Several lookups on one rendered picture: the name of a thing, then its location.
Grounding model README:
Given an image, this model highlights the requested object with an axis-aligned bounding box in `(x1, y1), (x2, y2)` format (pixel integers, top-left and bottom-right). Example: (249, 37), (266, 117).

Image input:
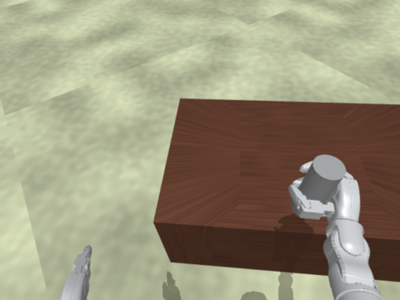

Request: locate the right robot arm
(323, 219), (383, 300)

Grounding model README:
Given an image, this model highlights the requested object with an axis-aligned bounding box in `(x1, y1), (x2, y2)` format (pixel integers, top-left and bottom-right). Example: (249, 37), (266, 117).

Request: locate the can
(291, 154), (346, 216)

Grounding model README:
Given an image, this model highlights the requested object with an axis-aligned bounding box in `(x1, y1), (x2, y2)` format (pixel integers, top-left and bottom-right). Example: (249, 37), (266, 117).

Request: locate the left robot hand
(59, 245), (92, 300)

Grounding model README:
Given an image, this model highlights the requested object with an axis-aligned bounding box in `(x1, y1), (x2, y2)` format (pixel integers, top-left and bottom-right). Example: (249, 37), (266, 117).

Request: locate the right robot hand
(288, 161), (361, 224)

